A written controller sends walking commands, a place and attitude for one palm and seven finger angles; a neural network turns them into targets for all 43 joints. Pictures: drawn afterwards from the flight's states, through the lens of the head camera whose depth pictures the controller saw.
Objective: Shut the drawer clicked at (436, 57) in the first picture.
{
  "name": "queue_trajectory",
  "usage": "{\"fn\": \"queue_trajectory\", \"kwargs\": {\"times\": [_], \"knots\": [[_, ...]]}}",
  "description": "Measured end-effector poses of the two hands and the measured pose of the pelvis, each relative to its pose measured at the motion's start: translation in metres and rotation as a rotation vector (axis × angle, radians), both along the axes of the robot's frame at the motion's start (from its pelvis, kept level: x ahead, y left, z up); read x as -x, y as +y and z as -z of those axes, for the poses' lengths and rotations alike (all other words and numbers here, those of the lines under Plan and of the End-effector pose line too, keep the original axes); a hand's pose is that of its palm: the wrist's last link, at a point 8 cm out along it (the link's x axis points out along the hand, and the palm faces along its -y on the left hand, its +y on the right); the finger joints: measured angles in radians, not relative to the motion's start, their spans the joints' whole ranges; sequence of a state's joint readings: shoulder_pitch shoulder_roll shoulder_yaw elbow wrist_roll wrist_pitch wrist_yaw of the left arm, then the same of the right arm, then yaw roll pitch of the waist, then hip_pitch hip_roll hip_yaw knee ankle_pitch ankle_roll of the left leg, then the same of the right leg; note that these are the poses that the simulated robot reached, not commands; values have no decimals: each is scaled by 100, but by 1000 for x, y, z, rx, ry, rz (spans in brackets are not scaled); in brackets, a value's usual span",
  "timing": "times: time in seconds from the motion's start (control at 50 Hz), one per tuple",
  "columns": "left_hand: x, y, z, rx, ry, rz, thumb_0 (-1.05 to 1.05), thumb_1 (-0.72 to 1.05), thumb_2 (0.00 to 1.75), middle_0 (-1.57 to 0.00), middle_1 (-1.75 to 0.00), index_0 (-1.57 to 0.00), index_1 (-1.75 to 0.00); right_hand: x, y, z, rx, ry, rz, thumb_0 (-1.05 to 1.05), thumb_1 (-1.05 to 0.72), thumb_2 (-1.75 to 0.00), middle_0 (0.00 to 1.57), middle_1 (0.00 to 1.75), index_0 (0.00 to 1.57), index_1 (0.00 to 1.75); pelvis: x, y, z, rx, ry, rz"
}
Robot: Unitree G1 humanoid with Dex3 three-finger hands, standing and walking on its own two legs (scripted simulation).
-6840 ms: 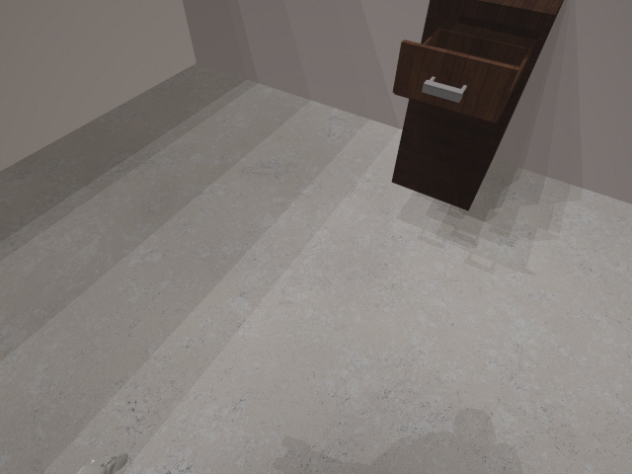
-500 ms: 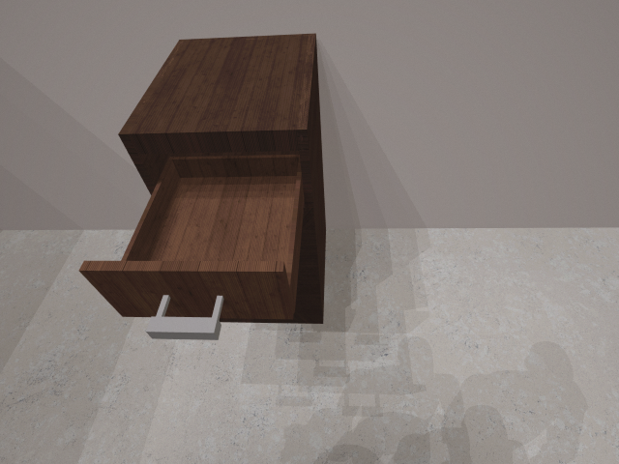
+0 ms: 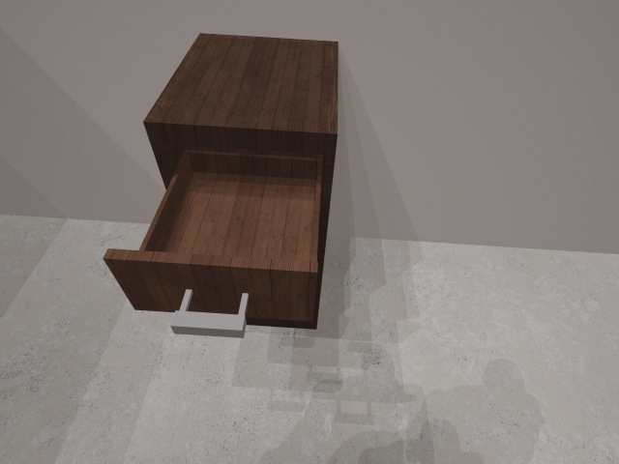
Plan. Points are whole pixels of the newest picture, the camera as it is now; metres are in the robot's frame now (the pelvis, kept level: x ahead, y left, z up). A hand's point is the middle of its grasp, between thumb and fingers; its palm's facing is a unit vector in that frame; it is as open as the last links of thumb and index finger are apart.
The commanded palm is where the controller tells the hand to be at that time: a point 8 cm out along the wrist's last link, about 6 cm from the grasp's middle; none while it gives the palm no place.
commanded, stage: come to a stop and stand still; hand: left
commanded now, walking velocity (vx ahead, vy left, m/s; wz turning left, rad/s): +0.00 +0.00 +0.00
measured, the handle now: (213, 311) +0.35 +0.19 -0.08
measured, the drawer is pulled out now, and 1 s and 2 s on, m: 0.30 0.30 0.30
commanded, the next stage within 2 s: look again from close up in 0.04 s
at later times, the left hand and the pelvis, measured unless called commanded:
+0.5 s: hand out of the picture +0.01 +0.17 -0.18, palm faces +0.01 -0.98 -0.22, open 7.4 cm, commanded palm none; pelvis -0.01 +0.00 -0.01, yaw +0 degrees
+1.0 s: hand out of the picture -0.05 +0.14 -0.19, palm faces +0.06 -0.99 -0.14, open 7.4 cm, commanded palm none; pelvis +0.00 -0.01 -0.01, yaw +1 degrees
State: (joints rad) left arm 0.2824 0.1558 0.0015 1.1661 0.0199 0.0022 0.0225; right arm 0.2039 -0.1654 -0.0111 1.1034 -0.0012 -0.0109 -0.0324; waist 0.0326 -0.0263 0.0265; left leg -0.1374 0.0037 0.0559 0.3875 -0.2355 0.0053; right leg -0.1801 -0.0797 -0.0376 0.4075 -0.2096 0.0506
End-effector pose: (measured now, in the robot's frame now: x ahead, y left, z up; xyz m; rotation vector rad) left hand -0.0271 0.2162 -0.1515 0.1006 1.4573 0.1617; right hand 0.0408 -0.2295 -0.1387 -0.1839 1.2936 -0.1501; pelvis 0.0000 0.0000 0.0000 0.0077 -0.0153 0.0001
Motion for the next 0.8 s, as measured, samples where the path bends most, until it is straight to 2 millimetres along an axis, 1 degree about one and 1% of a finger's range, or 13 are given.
{"fn": "queue_trajectory", "kwargs": {"times": [0.14, 0.18, 0.34, 0.44, 0.58, 0.72, 0.8], "knots": [[-15, -3, -1, -2, -18, 17, 0, 90, 90, -20, -30, -20, -30, 29, 2, 4, -14, 76, 30, 0, -92, -90, 20, 30, 20, 30, -5, -2, -1, 1, -4, 1], [-19, -3, 0, -17, -34, 40, 0, 90, 90, -20, -30, -20, -30, 35, 4, 6, -26, 88, 31, 0, -92, -90, 20, 30, 20, 30, -3, -2, 1, 9, 2, 1], [-31, 5, 0, -43, -105, 73, 0, 91, 90, -20, -30, -20, -30, 52, 10, 16, -55, 57, 42, 0, -91, -90, 20, 30, 20, 30, 7, -2, 9, 7, -24, -7], [-33, 7, -4, -53, -140, 73, 0, 91, 90, -20, -30, -20, -30, 58, 12, 18, -70, 53, 37, 1, -91, -90, 20, 30, 20, 30, 12, -3, 9, 4, -27, -8], [-23, 4, -5, -51, -142, 60, 0, 91, 90, -20, -30, -20, -30, 64, 9, 16, -72, 53, 33, 0, -91, -90, 20, 30, 20, 30, 18, -6, 7, 0, -32, -7], [-1, -7, -3, -30, -101, 41, 0, 91, 90, -20, -30, -20, -30, 71, 4, 15, -66, 73, 29, 0, -90, -90, 20, 30, 20, 30, 22, -9, 6, -1, -30, -9], [12, -13, -1, -13, -69, 31, 0, 91, 90, -20, -30, -20, -30, 75, 1, 14, -61, 90, 28, 0, -90, -90, 20, 30, 20, 30, 21, -11, 6, -1, -28, -8]]}}
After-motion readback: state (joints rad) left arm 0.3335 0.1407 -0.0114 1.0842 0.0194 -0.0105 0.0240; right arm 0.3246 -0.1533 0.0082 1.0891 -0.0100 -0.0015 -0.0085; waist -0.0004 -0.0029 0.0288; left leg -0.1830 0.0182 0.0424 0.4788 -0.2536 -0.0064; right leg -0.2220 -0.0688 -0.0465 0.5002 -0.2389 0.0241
